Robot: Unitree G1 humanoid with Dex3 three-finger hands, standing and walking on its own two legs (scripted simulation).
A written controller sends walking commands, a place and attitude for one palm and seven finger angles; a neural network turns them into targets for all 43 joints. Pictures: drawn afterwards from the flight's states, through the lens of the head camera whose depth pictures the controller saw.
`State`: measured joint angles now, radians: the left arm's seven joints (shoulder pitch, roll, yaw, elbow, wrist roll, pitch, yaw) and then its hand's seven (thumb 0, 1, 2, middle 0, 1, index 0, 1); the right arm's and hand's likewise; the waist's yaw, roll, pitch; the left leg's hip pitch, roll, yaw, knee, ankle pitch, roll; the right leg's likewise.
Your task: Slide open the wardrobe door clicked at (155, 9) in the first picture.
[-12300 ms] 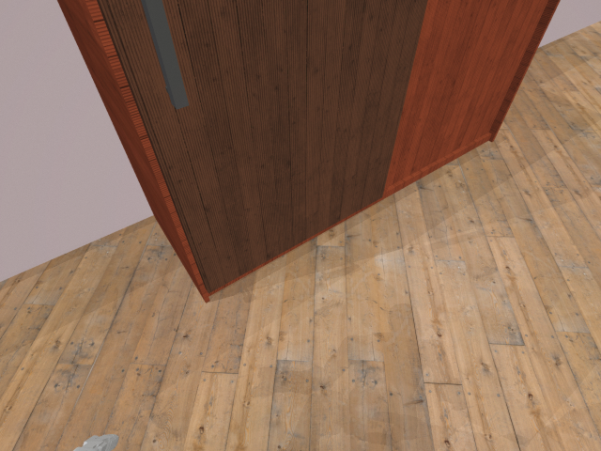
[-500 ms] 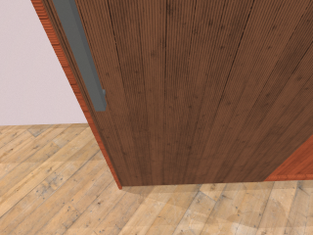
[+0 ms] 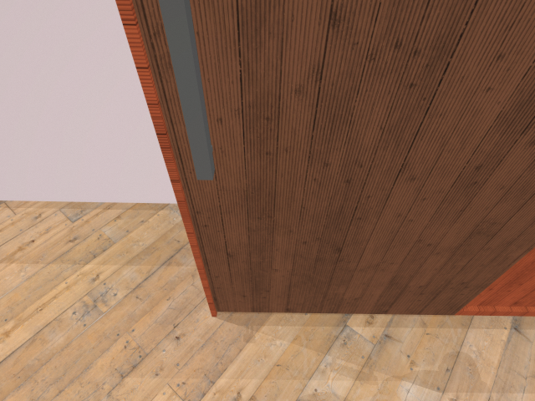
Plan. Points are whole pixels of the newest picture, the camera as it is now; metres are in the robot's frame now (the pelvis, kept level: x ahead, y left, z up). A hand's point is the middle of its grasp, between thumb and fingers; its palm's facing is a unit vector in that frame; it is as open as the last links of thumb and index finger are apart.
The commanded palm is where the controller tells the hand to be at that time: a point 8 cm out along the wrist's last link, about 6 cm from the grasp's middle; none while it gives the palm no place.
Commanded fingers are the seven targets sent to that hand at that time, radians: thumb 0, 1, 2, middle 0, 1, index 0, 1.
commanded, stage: come to a stop and stand still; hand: left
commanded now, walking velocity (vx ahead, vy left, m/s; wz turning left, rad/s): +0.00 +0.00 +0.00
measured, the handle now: (194, 85) +0.49 +0.15 +0.22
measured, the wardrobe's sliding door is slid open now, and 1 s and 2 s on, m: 0.00 0.00 0.00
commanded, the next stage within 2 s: look again from close up in 1.26 s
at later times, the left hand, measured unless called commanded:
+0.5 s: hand out of the picture -0.05 +0.16 -0.17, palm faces +0.03 -0.99 -0.17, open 7.4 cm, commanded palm none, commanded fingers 0.00 0.90 0.90 -0.20 -0.30 -0.20 -0.30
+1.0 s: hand out of the picture +0.00 +0.18 -0.17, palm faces +0.01 -0.97 -0.22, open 7.4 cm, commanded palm none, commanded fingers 0.00 0.90 0.90 -0.20 -0.30 -0.20 -0.30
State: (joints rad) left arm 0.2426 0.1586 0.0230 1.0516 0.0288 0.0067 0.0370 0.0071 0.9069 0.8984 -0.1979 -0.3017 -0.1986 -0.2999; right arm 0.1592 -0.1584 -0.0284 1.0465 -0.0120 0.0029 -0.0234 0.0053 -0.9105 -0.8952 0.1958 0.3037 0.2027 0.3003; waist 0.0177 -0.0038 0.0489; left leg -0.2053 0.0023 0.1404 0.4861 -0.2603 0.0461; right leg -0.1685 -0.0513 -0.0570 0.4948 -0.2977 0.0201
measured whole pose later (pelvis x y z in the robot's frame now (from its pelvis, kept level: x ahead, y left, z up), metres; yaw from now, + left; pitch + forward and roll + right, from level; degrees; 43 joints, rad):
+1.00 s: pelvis -0.01 +0.01 +0.00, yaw +0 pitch -1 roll +0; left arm 0.30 0.14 -0.02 1.08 0.02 -0.03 0.04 0.01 0.91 0.90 -0.20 -0.30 -0.20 -0.30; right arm 0.29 -0.19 0.01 1.07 -0.02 -0.02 -0.01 0.02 -0.93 -0.90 0.20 0.30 0.20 0.30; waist 0.00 0.03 0.00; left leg -0.22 -0.01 0.15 0.48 -0.25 0.06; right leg -0.20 -0.06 -0.05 0.51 -0.30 0.02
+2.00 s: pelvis +0.01 -0.02 +0.01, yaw +0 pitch -1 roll +0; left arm 0.29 0.15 -0.01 1.11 0.02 -0.02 0.04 0.01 0.90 0.90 -0.20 -0.30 -0.20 -0.30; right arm 0.26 -0.16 0.01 1.15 -0.02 -0.02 -0.02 0.01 -0.92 -0.90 0.20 0.30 0.20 0.30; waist 0.01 0.00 0.03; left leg -0.16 0.02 0.14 0.41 -0.23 0.02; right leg -0.13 -0.02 -0.06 0.43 -0.28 -0.01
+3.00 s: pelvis -0.02 -0.03 -0.02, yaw +3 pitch +3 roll -1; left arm 0.30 0.31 0.31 -0.04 -0.36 -0.18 -0.32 0.01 0.12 0.56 -0.26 -0.80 -0.26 -0.80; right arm 0.29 -0.23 0.06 0.64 0.05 -0.29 -0.07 0.02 -0.90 -0.89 0.20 0.30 0.21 0.30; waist 0.02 0.05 -0.06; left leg -0.42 0.05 0.06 0.70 -0.32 0.01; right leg -0.35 -0.01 -0.12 0.67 -0.37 -0.03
